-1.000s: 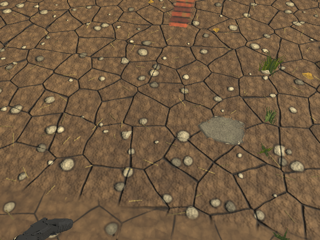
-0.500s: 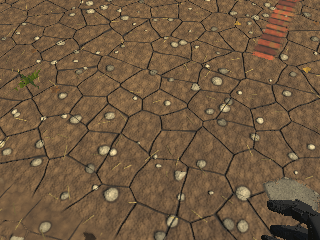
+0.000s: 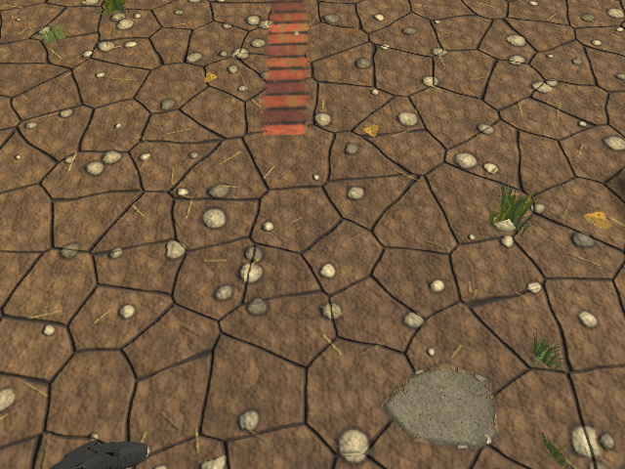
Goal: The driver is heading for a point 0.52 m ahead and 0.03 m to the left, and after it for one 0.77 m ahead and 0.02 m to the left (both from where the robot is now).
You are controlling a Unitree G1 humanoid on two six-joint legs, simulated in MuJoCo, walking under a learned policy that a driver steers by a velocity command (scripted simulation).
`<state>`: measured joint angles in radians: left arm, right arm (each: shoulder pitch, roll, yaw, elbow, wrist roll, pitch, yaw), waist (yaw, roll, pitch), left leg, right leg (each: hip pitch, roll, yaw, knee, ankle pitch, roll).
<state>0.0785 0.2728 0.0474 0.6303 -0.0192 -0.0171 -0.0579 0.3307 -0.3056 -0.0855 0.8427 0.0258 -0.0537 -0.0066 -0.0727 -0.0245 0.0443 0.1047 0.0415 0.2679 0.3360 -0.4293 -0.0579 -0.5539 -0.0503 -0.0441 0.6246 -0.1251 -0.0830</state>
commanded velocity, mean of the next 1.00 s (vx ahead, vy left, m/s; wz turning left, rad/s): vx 0.35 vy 0.00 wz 0.15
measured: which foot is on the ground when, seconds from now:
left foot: down 0.00-0.02, up 0.04-0.56, down 0.58-1.00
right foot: up 0.00-0.00, down 0.02-0.60, up 0.62-1.00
